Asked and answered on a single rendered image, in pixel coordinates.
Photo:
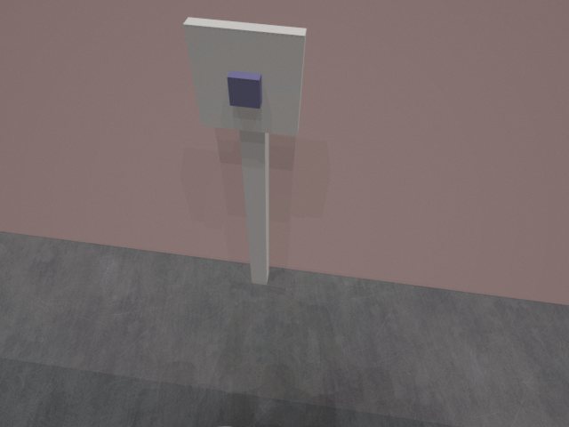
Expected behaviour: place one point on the panel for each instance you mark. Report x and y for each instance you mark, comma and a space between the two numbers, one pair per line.
277, 53

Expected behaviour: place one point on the button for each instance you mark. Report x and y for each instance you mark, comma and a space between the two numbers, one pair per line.
244, 89

